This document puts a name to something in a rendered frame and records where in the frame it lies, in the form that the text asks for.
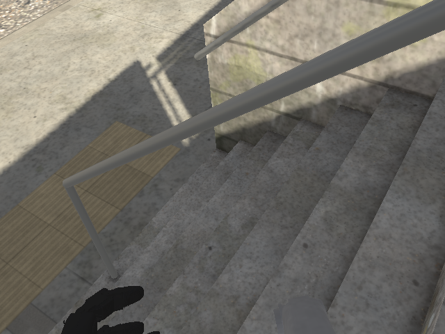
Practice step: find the stairs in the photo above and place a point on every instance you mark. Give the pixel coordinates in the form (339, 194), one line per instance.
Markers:
(352, 213)

